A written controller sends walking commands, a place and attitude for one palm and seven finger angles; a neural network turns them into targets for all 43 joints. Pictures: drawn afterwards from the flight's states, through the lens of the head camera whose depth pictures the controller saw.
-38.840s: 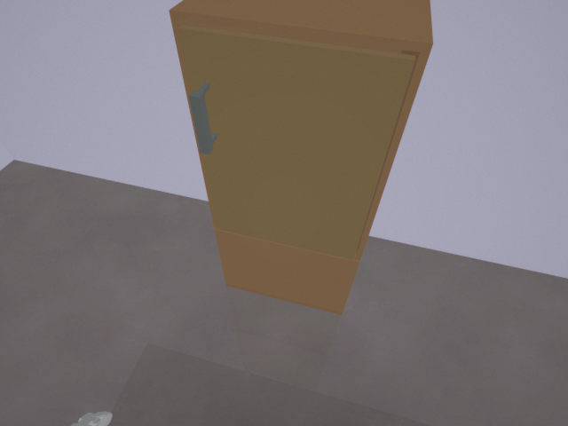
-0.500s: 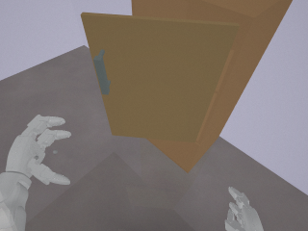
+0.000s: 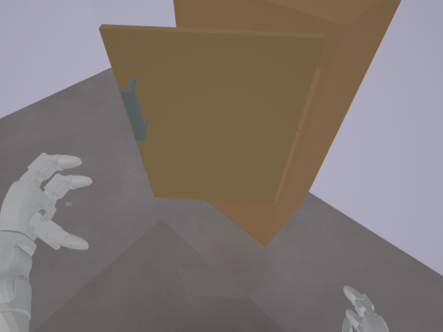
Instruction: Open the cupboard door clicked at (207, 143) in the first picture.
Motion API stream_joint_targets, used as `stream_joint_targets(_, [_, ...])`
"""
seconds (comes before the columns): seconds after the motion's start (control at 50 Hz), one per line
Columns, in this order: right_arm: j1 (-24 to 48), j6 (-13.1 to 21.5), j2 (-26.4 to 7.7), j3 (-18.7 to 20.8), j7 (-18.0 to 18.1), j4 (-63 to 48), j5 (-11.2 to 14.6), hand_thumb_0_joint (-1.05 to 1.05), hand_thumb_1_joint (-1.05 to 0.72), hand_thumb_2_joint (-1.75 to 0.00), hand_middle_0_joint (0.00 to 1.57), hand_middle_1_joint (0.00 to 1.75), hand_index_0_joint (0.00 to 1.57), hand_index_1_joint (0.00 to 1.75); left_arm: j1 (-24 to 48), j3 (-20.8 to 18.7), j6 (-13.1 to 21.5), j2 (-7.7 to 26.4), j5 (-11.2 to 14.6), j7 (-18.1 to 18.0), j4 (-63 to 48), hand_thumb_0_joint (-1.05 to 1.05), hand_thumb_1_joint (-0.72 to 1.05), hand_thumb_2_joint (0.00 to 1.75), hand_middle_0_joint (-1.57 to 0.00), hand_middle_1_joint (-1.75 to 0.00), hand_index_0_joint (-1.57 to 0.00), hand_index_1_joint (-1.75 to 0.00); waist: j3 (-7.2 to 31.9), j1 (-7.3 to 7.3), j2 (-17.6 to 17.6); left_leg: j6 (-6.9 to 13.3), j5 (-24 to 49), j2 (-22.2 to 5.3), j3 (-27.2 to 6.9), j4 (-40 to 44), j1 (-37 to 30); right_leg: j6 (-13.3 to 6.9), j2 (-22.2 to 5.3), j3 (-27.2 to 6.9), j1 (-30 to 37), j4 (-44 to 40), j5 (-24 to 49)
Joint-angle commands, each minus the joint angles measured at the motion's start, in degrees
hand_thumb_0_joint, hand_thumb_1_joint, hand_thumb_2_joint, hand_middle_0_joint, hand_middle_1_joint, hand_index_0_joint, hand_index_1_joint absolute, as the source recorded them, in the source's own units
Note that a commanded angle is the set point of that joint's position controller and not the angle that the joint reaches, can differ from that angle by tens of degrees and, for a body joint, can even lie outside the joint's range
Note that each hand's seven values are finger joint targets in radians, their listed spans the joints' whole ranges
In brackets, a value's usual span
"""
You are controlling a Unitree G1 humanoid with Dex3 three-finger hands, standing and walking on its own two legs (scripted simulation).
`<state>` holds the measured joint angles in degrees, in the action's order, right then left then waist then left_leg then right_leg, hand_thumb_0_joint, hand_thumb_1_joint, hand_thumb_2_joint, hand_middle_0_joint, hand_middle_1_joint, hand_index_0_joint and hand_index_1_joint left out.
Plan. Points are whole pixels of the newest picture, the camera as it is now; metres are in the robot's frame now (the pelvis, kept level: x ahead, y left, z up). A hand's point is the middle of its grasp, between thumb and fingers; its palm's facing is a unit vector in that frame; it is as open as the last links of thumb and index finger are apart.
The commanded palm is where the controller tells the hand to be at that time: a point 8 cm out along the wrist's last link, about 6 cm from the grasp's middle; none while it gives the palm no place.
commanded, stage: raise the hand with hooked fingers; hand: left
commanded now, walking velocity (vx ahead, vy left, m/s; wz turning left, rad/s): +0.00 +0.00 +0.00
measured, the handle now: (137, 109) +0.56 +0.24 +0.07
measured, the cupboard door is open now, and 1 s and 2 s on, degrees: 38 38 38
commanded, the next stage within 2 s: move the hooked fingers beside the handle in 0.20 s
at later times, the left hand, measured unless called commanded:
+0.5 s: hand (72, 197) +0.30 +0.27 +0.10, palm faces +0.08 -1.00 -0.03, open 14.0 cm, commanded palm +0.28 +0.31 +0.09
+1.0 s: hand (85, 163) +0.38 +0.28 +0.09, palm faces +0.05 -1.00 -0.02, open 14.0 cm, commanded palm +0.36 +0.32 +0.09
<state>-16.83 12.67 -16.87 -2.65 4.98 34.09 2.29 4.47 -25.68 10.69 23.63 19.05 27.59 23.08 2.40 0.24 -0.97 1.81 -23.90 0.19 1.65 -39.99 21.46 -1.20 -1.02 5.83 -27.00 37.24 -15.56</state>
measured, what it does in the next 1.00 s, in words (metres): stands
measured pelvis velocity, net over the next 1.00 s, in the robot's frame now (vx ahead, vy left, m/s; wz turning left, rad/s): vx -0.01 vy -0.01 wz -0.02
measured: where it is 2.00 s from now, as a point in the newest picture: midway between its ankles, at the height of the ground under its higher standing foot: outside the picture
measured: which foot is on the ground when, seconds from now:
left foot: down 0.00-1.00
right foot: down 0.00-1.00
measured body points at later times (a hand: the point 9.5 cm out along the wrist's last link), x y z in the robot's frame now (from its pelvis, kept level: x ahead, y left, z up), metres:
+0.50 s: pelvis -0.01 -0.01 +0.00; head +0.03 -0.01 +0.45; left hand +0.29 +0.32 +0.10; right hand +0.16 -0.26 -0.09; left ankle -0.04 +0.09 -0.72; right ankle +0.04 -0.11 -0.72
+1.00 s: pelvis -0.01 -0.01 -0.01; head +0.06 +0.00 +0.44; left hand +0.37 +0.33 +0.09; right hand +0.07 -0.28 -0.11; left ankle -0.04 +0.09 -0.72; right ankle +0.04 -0.11 -0.72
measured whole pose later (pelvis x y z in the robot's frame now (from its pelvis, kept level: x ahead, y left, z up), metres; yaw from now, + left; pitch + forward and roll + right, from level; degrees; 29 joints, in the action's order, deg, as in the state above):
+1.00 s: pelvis -0.01 -0.01 -0.01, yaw -1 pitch +10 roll -1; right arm -20.7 6.9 -17.8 -2.6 4.8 35.6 2.2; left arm 27.2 -29.8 16.5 32.2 14.9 30.2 50.8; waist 2.7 -3.2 -0.2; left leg 1.3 -24.1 -0.7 2.2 -42.9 28.8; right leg -1.9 -0.2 5.3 -34.5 39.5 -15.2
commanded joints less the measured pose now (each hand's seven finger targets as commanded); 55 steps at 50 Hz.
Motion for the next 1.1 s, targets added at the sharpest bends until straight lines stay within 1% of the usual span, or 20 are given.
stream_joint_targets(0.0, [2.9,3.3,-7.2,3.1,0.6,-7.8,0.1,0.0,-0.9,-0.9,0.2,0.3,0.2,0.3,13.7,-5.2,4.9,16.1,1.1,-1.1,-13.5,0.0,-0.5,0.3,-0.3,-1.2,-0.3,-1.2,13.6,0.73,-5.5,-1.6,20.6,-0.2,-3.3,7.0,0.0,-0.8,0.7,-3.1,12.3,-2.7,11.7])
stream_joint_targets(0.06, [3.1,3.1,-7.3,2.9,0.9,-7.5,0.1,0.0,-0.9,-0.9,0.2,0.3,0.2,0.3,13.9,-5.3,4.8,16.0,1.4,-0.7,-11.7,0.0,-0.5,0.3,-0.3,-1.2,-0.3,-1.2,12.7,0.39,-3.1,-1.1,18.5,-0.1,-3.1,6.9,1.2,-0.7,0.5,-3.6,12.8,-3.1,11.2])
stream_joint_targets(0.12, [3.4,3.3,-7.2,3.0,1.1,-7.4,0.3,0.0,-0.9,-0.9,0.2,0.3,0.2,0.3,13.9,-4.2,4.7,15.0,1.5,-0.1,-11.5,0.0,-0.5,0.3,-0.3,-1.2,-0.3,-1.2,12.5,0.19,-4.2,-1.1,18.2,0.0,-2.9,6.9,1.1,-0.6,0.4,-3.5,12.4,-3.3,11.0])
stream_joint_targets(0.22, [3.7,3.3,-7.1,2.8,1.1,-7.4,0.3,0.0,-0.9,-0.9,0.2,0.3,0.2,0.3,13.4,-4.7,4.3,15.1,1.7,-0.2,-9.8,0.0,-0.5,0.3,-0.3,-1.2,-0.3,-1.2,11.8,0.31,-1.7,-0.9,17.3,0.0,-2.9,6.8,2.4,-0.4,0.2,-3.7,12.7,-3.4,10.9])
stream_joint_targets(0.28, [3.9,3.3,-7.0,2.8,1.1,-7.4,0.4,0.0,-0.9,-0.9,0.2,0.3,0.2,0.3,14.1,-4.8,4.5,15.6,1.7,0.2,-10.4,0.0,-0.5,0.3,-0.3,-1.2,-0.3,-1.2,12.9,0.47,-3.7,-0.8,17.0,0.2,-2.4,6.5,2.1,-0.4,0.0,-4.6,13.3,-3.6,10.8])
stream_joint_targets(0.34, [3.4,3.1,-7.3,2.8,1.4,-6.7,0.3,0.0,-0.9,-0.9,0.2,0.3,0.2,0.3,18.0,-6.0,5.0,17.6,1.5,-0.1,-9.2,0.0,-0.5,0.3,-0.3,-1.2,-0.3,-1.2,12.8,-0.21,-1.9,-0.8,17.0,0.0,-2.6,6.1,2.5,-0.3,0.1,-4.6,13.0,-3.3,11.0])
stream_joint_targets(0.38, [3.4,3.0,-7.1,2.6,1.6,-6.3,0.5,0.0,-0.9,-0.9,0.2,0.3,0.2,0.3,21.6,-3.5,5.3,15.8,1.0,0.2,-7.5,0.0,-0.5,0.3,-0.3,-1.2,-0.3,-1.2,11.9,-1.04,-4.0,-0.9,15.5,0.2,-2.5,6.3,2.2,-0.3,0.1,-4.5,11.3,-3.4,9.5])
stream_joint_targets(0.44, [2.3,2.7,-7.7,2.7,1.9,-5.5,0.5,0.0,-0.9,-0.9,0.2,0.3,0.2,0.3,25.3,-3.6,5.5,17.6,0.3,0.3,-3.9,0.0,-0.5,0.3,-0.3,-1.2,-0.3,-1.2,12.2,-1.58,-2.2,-0.7,14.3,0.1,-2.8,5.9,2.8,-0.3,0.0,-4.7,10.6,-3.5,8.1])
stream_joint_targets(0.48, [2.2,2.6,-7.5,2.6,2.0,-5.3,0.6,0.0,-0.9,-0.9,0.2,0.3,0.2,0.3,29.6,-1.3,5.7,16.3,-0.4,0.6,-2.6,0.0,-0.5,0.3,-0.3,-1.2,-0.3,-1.2,12.9,-2.07,-4.6,-0.9,14.6,0.2,-2.9,6.1,2.3,-0.4,-0.1,-4.6,9.9,-3.2,8.2])
stream_joint_targets(0.56, [1.0,1.8,-7.9,2.6,1.6,-5.5,0.4,0.0,-0.9,-0.9,0.2,0.3,0.2,0.3,29.3,-3.2,5.6,18.5,-0.9,0.2,2.1,0.0,-0.5,0.3,-0.3,-1.2,-0.3,-1.2,14.9,-1.19,-2.0,-0.9,15.4,0.2,-2.9,5.8,3.8,-0.5,0.1,-4.6,11.4,-2.4,9.4])
stream_joint_targets(0.58, [0.9,1.5,-8.1,2.6,1.6,-5.2,0.5,0.0,-0.9,-0.9,0.2,0.3,0.2,0.3,31.8,-2.8,5.5,18.5,-1.0,0.2,3.6,0.0,-0.5,0.3,-0.3,-1.2,-0.3,-1.2,13.7,-1.96,-1.6,-0.8,14.8,0.2,-2.8,5.6,4.6,-0.4,0.0,-4.8,10.5,-2.6,9.3])
stream_joint_targets(0.6, [0.4,1.1,-8.3,2.7,1.5,-5.1,0.4,0.0,-0.9,-0.9,0.2,0.3,0.2,0.3,32.0,-4.5,5.5,20.4,-1.2,0.0,6.3,0.0,-0.5,0.3,-0.3,-1.2,-0.3,-1.2,12.9,-1.56,-0.5,-0.9,13.6,0.1,-2.8,5.6,6.2,-0.4,-0.1,-4.9,10.4,-2.7,7.9])
stream_joint_targets(0.68, [-0.9,0.1,-8.3,2.8,0.8,-5.6,0.2,0.0,-0.9,-0.9,0.2,0.3,0.2,0.3,34.8,-4.6,7.0,21.7,-2.4,-0.4,6.9,0.0,-0.5,0.3,-0.3,-1.2,-0.3,-1.2,17.1,-1.23,-4.1,-0.9,16.7,0.3,-2.3,5.1,5.2,-0.6,0.1,-5.2,11.9,-1.3,11.6])
stream_joint_targets(0.72, [-1.5,-0.4,-8.4,3.0,0.6,-5.9,0.1,0.0,-0.9,-0.9,0.2,0.3,0.2,0.3,34.2,-5.6,7.5,22.5,-2.5,-0.5,8.4,0.0,-0.5,0.3,-0.3,-1.2,-0.3,-1.2,17.4,-1.04,-3.4,-0.9,16.7,0.2,-2.3,4.9,6.3,-0.5,0.2,-5.2,12.0,-1.2,11.8])
stream_joint_targets(0.74, [-2.1,-0.8,-8.7,3.0,0.6,-5.6,0.0,0.0,-0.9,-0.9,0.2,0.3,0.2,0.3,35.4,-5.9,7.6,23.1,-2.1,-0.2,10.1,0.0,-0.5,0.3,-0.3,-1.2,-0.3,-1.2,16.6,-1.67,-0.2,-0.7,16.4,-0.1,-2.3,4.6,7.2,-0.4,0.3,-5.3,12.1,-1.2,12.0])
stream_joint_targets(0.82, [-3.3,-2.0,-9.1,3.4,0.3,-5.5,0.1,0.0,-0.9,-0.9,0.2,0.3,0.2,0.3,36.1,-8.4,8.4,26.3,-2.5,0.9,13.0,0.0,-0.5,0.3,-0.3,-1.2,-0.3,-1.2,18.1,-1.42,-3.1,-0.5,16.4,0.2,-1.5,4.1,8.6,-0.3,0.2,-6.3,12.7,-1.0,13.1])
stream_joint_targets(0.9, [-4.6,-3.2,-9.6,3.5,0.3,-4.9,0.1,0.0,-0.9,-0.9,0.2,0.3,0.2,0.3,41.7,-7.8,9.4,27.9,-2.8,2.4,14.7,0.0,-0.5,0.3,-0.3,-1.2,-0.3,-1.2,18.1,-2.71,-3.6,-0.4,16.3,0.0,-1.8,3.7,9.0,-0.3,0.6,-6.2,11.0,-0.6,13.0])
stream_joint_targets(0.96, [-5.8,-4.0,-9.6,3.7,0.3,-4.7,0.1,0.0,-0.9,-0.9,0.2,0.3,0.2,0.3,43.3,-6.2,9.9,26.7,-2.8,3.4,16.2,0.0,-0.5,0.3,-0.3,-1.2,-0.3,-1.2,20.0,-3.02,-5.1,-0.4,18.9,0.0,-2.1,3.2,6.6,-0.6,1.0,-5.7,9.6,0.0,14.5])
stream_joint_targets(1.0, [-6.4,-4.5,-9.8,3.7,0.5,-4.2,0.2,0.0,-0.9,-0.9,0.2,0.3,0.2,0.3,47.7,-4.0,9.9,25.5,-3.0,3.6,17.7,0.0,-0.5,0.3,-0.3,-1.2,-0.3,-1.2,18.8,-4.46,-4.1,-0.4,17.4,-0.2,-2.5,3.1,6.7,-0.4,1.2,-5.2,6.8,-0.2,12.6])
stream_joint_targets(1.08, [-7.5,-5.5,-10.0,3.8,0.2,-4.2,-0.1,0.0,-0.9,-0.9,0.2,0.3,0.2,0.3,48.5,-5.5,10.2,27.6,-3.6,3.2,19.5,0.0,-0.5,0.3,-0.3,-1.2,-0.3,-1.2,21.5,-3.56,-5.5,-0.8,20.6,-0.2,-2.9,2.7,5.6,-0.7,1.3,-4.9,7.3,0.6,14.4])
